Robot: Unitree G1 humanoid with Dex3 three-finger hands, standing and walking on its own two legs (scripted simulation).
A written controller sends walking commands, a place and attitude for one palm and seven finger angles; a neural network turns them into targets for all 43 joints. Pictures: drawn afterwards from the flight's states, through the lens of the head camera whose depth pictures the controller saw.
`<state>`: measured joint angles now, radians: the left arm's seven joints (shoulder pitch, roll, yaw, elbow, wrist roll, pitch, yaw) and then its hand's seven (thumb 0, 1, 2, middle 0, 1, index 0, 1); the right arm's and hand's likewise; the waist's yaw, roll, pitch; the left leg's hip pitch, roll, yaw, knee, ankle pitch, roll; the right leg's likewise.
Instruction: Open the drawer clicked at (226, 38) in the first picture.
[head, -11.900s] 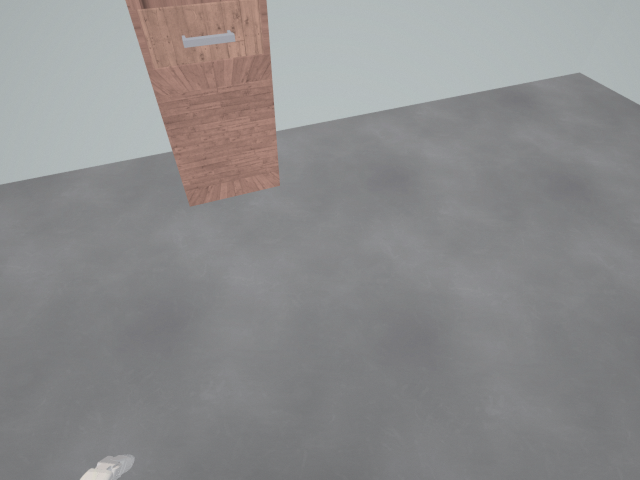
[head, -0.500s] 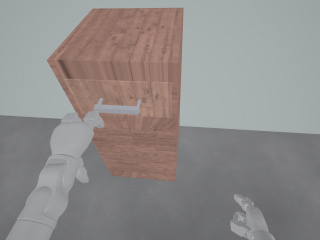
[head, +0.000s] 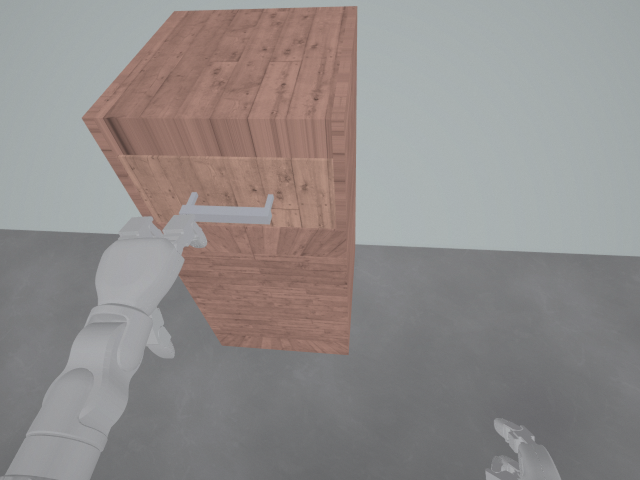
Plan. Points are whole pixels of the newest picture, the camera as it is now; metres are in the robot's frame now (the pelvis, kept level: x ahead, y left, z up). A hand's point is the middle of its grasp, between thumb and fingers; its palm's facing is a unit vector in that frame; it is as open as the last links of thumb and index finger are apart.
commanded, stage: move the hooked fingers above the handle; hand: left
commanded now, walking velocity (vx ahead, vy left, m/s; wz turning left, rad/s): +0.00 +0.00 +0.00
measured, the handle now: (228, 206) +0.56 +0.26 -0.04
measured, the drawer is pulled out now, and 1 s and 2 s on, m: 0.00 0.00 0.00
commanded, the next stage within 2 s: none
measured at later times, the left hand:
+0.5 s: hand (188, 258) +0.37 +0.23 +0.06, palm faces -0.01 -0.04 -1.00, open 13.9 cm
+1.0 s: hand (204, 233) +0.43 +0.24 +0.03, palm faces -0.07 -0.01 -1.00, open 13.8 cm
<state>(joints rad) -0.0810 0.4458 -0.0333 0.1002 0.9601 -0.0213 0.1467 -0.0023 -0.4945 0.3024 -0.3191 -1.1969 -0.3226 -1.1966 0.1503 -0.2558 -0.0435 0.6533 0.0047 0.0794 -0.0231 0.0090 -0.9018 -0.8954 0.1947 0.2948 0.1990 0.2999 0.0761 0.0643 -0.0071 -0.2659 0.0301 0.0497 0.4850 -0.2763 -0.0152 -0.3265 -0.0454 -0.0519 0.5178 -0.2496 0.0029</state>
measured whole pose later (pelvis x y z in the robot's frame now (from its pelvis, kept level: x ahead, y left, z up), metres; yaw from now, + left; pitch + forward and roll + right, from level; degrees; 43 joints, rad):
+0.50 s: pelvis -0.01 +0.00 +0.00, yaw +0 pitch +6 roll +1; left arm -0.39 0.46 -0.06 0.48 1.00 -0.07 0.14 0.00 -0.49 0.30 -0.32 -1.20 -0.32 -1.20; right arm 0.20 -0.26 -0.05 0.67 0.01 0.06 -0.04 0.01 -0.90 -0.90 0.20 0.29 0.20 0.30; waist 0.03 0.05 -0.03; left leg -0.36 0.03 0.05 0.54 -0.28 -0.01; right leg -0.42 -0.05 -0.05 0.57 -0.25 0.00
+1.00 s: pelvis +0.00 +0.01 -0.01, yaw -1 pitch +12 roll +0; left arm -0.63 0.49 -0.02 0.83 1.06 -0.11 0.20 0.00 -0.49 0.30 -0.32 -1.20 -0.32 -1.20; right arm 0.29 -0.26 -0.07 0.69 0.01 0.09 -0.03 0.01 -0.90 -0.89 0.20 0.29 0.20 0.30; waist -0.04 0.04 -0.07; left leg -0.50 0.03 0.06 0.62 -0.32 0.00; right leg -0.55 -0.04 -0.03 0.62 -0.27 0.01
